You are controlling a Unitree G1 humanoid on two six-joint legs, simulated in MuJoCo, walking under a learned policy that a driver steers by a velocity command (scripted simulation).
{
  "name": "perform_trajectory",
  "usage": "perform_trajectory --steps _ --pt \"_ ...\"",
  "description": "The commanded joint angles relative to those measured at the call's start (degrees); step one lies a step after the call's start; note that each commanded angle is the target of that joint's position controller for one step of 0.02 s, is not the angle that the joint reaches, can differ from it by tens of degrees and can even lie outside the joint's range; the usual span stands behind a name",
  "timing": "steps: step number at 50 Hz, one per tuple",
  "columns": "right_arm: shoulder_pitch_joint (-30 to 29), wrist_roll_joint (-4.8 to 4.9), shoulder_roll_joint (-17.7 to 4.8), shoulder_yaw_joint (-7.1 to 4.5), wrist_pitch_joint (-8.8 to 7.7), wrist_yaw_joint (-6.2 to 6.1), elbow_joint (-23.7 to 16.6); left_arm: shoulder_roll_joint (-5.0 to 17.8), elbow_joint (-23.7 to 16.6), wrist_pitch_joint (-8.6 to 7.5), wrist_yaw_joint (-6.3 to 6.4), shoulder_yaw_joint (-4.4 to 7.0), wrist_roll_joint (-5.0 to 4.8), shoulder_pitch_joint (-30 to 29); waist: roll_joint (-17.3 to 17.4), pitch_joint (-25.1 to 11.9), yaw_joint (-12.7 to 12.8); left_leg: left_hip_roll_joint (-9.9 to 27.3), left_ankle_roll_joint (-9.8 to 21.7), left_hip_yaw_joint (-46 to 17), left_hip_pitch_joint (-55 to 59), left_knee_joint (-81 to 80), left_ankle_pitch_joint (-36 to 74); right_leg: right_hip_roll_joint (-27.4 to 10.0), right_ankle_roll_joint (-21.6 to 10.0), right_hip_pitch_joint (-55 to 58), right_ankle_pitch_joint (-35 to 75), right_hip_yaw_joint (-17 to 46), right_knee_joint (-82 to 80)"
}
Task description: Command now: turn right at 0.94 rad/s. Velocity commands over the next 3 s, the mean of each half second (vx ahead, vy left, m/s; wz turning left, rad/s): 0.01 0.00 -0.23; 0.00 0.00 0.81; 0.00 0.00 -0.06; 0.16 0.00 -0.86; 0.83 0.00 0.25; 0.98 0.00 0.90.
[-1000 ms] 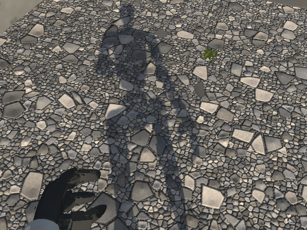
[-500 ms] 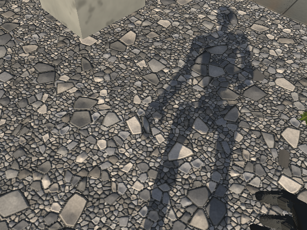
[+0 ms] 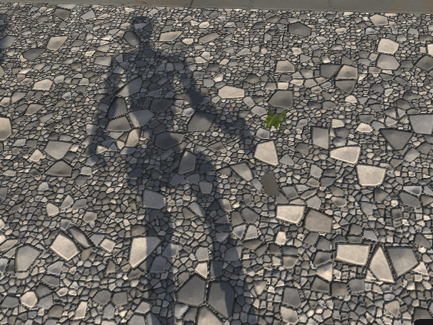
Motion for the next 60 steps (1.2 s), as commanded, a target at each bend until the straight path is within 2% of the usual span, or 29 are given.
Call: perform_trajectory --steps 1,7,11,14,15,16,17,18,21,24,27,28,29,30,31,33,36,41,45,46,47,48,49,50,51,52,53,56,60 --pt "-2.06 0.32 -2.71 -0.43 -1.37 0.27 -3.83 9.39 -5.97 -0.57 1.43 2.61 -0.46 -2.64 -7.12 -9.78 -1.19 -1.23 -0.80 -3.67 -4.07 -5.70 3.73 -11.48 -7.49 13.04 15.06 17.83 -8.50" --pt "-2.13 1.01 -3.31 -0.13 -1.97 1.47 -3.27 10.53 -8.12 0.53 1.54 3.24 -0.42 -3.73 -10.38 -8.91 -0.21 -3.33 -1.70 -5.26 1.90 -19.40 3.58 -9.85 -7.38 11.54 8.29 23.94 -7.54" --pt "0.70 0.69 -3.83 0.52 -2.16 2.50 -2.40 7.02 -8.11 0.53 0.52 1.14 0.76 -4.36 -11.00 -11.44 1.37 0.26 -0.65 -2.25 10.59 -22.48 2.23 -11.42 -8.07 10.81 19.63 22.14 -3.47" --pt "2.46 -0.27 0.05 2.28 -2.67 3.87 -2.08 0.60 -5.90 -0.12 -0.37 -1.85 1.67 -3.67 -7.59 -9.95 -0.41 2.56 2.09 -2.57 24.93 -40.47 16.83 -7.64 -4.10 6.00 10.09 17.72 -3.67" --pt "1.07 -0.96 -3.19 1.95 -2.61 3.88 -3.02 0.98 -5.00 -0.70 -0.46 -1.72 2.88 -0.87 -1.97 -8.57 2.28 6.92 4.21 -9.21 26.18 -40.93 25.96 -3.42 -1.19 4.80 -0.55 13.15 0.25" --pt "-2.41 -1.02 -6.40 1.56 -2.45 3.62 -3.90 2.68 -4.93 -1.29 -0.72 -1.05 3.40 3.36 5.73 -6.13 7.39 10.07 8.84 -13.15 21.48 -40.51 27.74 1.28 1.75 6.18 -8.46 7.25 1.25" --pt "-3.28 -0.41 -6.30 1.25 -2.17 3.50 -4.51 4.69 -5.21 -1.53 -0.39 -0.54 3.37 0.06 8.96 -4.06 5.45 10.74 11.57 -17.00 15.89 -43.08 18.50 1.27 3.61 8.19 -7.09 4.72 1.13" --pt "-1.73 0.29 -6.54 1.04 -1.96 3.45 -4.80 6.53 -5.75 -1.63 0.04 0.18 2.48 -4.18 8.65 -2.63 2.89 9.71 11.03 -18.47 14.77 -44.08 14.20 1.35 3.73 8.43 -5.91 3.48 1.96" --pt "2.47 1.98 -10.43 -0.57 -1.39 2.61 -5.35 4.22 -6.97 -1.51 0.55 0.55 1.58 -6.73 9.42 -2.67 0.78 10.11 12.23 -24.04 18.49 -43.01 14.25 2.57 3.47 3.95 -7.30 0.31 4.71" --pt "3.82 2.35 -9.31 -1.14 -0.45 1.71 -6.66 1.63 -6.20 -2.46 0.14 0.70 0.80 -5.55 9.97 -5.75 0.08 9.86 13.82 -27.51 23.91 -40.38 22.16 3.56 3.66 1.51 -11.32 0.29 4.98" --pt "0.72 3.24 -8.10 -1.45 1.14 1.36 -8.77 1.58 -3.90 -3.14 -0.45 1.45 0.14 -1.04 7.79 -9.61 1.95 6.50 10.80 -25.66 21.39 -35.79 24.03 1.00 2.96 10.13 -3.09 1.07 -4.73" --pt "0.21 3.49 -6.34 -1.02 1.50 1.34 -9.89 4.20 -3.58 -2.91 -0.43 2.22 0.70 -0.47 2.85 -9.83 1.39 2.99 7.95 -21.33 14.48 -30.60 17.35 -4.76 0.43 15.88 2.78 5.69 -7.36" --pt "1.74 3.59 -5.47 -0.75 1.37 1.58 -10.89 8.10 -3.32 -2.51 -0.44 3.17 1.89 -1.19 -11.68 -7.02 -0.65 -4.13 3.93 -10.90 2.89 -22.72 0.56 -14.43 -5.90 18.74 15.07 16.26 -10.56" --pt "4.48 2.47 -7.05 -1.42 0.91 2.03 -10.06 6.82 -4.71 -2.81 -0.30 2.87 2.97 -4.11 -15.83 -7.01 -1.51 -3.70 1.10 -6.43 -2.02 -8.73 -15.05 -24.55 -12.25 19.75 27.51 23.21 -11.13" --pt "5.83 2.08 -9.75 -2.53 0.91 2.41 -8.91 4.56 -5.65 -2.95 0.14 2.02 2.56 -5.20 -9.49 -7.03 -1.96 -0.34 -0.49 -5.66 -2.91 1.18 -14.58 -25.73 -13.19 18.75 31.66 20.09 -10.23" --pt "6.52 2.54 -7.83 -2.24 2.08 2.59 -7.76 3.89 -5.77 -2.86 1.00 1.69 1.09 -8.41 -4.24 -4.44 -2.98 2.16 -2.47 -3.59 -4.39 5.56 -7.34 -19.53 -9.12 17.44 28.92 9.64 -9.01" --pt "2.10 3.07 -4.05 -0.48 2.46 3.53 -10.18 6.11 -4.17 -2.19 1.74 2.23 1.40 -4.70 -7.24 -3.07 0.59 3.96 -3.99 1.15 -6.21 0.80 -1.38 -16.46 -8.62 19.27 30.15 1.44 -9.95" --pt "-0.33 2.49 -3.76 0.12 2.65 4.91 -13.02 9.73 -2.90 -1.31 1.03 3.45 0.96 -3.99 -9.40 -5.33 1.94 5.05 -2.71 5.53 2.51 -13.07 -0.22 -18.94 -8.29 19.11 27.94 -5.11 -9.39" --pt "2.07 2.68 -5.67 -1.23 4.21 5.19 -12.79 10.03 -1.73 -2.31 -0.63 3.87 -1.11 -5.19 -11.09 -5.87 0.15 2.74 0.84 9.33 12.20 -25.15 2.55 -20.14 -4.32 17.39 26.61 -10.04 -3.80" --pt "5.27 2.67 -6.10 -1.90 4.35 4.91 -11.79 9.20 -1.30 -2.50 -0.84 3.72 -1.64 -5.74 -10.03 -6.87 -1.96 1.08 2.57 10.09 18.37 -31.14 6.28 -19.00 -2.02 15.21 26.69 -12.62 1.51" --pt "11.30 2.37 -8.93 -3.42 4.17 3.87 -10.08 7.23 -0.12 -2.89 -1.24 3.25 -1.53 -3.37 -5.10 -9.07 -4.59 -0.13 5.71 6.90 29.88 -36.98 14.71 -15.60 1.77 8.52 23.92 -15.58 11.88" --pt "15.72 2.41 -16.99 -5.51 3.65 2.74 -10.54 3.66 -2.97 -3.23 -1.27 2.10 0.95 -4.49 10.73 -9.30 -4.95 12.68 12.21 -14.62 43.40 -38.84 43.06 -8.79 6.97 -11.54 -12.43 -17.03 30.33" --pt "12.31 -0.29 -20.37 -5.21 1.83 3.24 -12.81 2.46 -6.38 -3.76 -0.85 1.19 2.34 -6.89 16.96 -16.62 -3.24 23.80 25.88 -34.20 45.12 -39.56 45.80 -1.61 9.10 -23.35 -29.42 -5.16 43.79" --pt "12.14 -0.12 -15.84 -4.20 0.41 3.99 -12.57 5.82 -6.02 -3.75 -0.53 1.81 1.34 -10.63 8.28 -16.75 -6.25 22.17 25.16 -29.72 42.71 -41.95 38.35 -3.20 8.31 -23.94 -26.56 0.71 45.83" --pt "10.47 0.81 -13.58 -3.34 -0.34 3.71 -11.63 6.22 -6.18 -3.82 -0.15 1.84 0.58 -12.04 6.84 -12.02 -4.49 18.33 21.56 -24.80 38.84 -42.53 32.03 -3.68 6.87 -23.76 -21.44 1.43 43.43" --pt "7.57 2.10 -11.75 -2.86 -0.18 3.09 -11.60 6.33 -4.97 -3.73 0.57 2.07 1.18 -10.85 3.24 -9.20 -2.39 14.76 18.11 -21.49 35.26 -42.73 26.78 -4.70 6.63 -23.02 -16.58 1.81 39.26" --pt "3.62 2.61 -9.46 -1.80 0.37 2.37 -12.23 7.55 -3.86 -3.12 1.02 2.44 1.41 -8.67 4.17 -8.38 -0.43 14.15 16.40 -17.51 31.88 -42.42 28.00 -5.42 6.92 -20.68 -13.07 0.92 36.82" --pt "2.27 0.65 -6.64 -0.02 0.47 1.30 -11.86 5.40 -0.39 -2.00 0.36 1.60 0.91 -3.62 4.44 -11.67 0.48 12.36 16.00 -10.66 26.73 -41.68 36.63 -4.61 8.37 -11.12 -7.83 -2.24 35.57" --pt "2.30 -0.83 -1.91 2.38 -0.32 1.35 -8.54 1.00 0.53 -1.12 -0.43 -0.77 0.27 -4.06 6.24 -9.90 -0.67 10.51 14.15 -4.53 22.84 -43.58 25.96 -7.02 8.14 -1.55 -3.38 -2.59 20.36"
Next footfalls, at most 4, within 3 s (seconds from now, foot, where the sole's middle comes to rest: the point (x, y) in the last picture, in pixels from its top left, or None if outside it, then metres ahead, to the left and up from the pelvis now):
0.28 left None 0.12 0.14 -0.78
0.94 left None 0.04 0.20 -0.78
1.50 right None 0.11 -0.01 -0.78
2.00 left None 0.20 0.20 -0.78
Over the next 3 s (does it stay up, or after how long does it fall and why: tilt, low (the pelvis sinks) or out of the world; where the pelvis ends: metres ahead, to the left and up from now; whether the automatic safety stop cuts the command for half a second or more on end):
stays up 0.81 0.14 -0.01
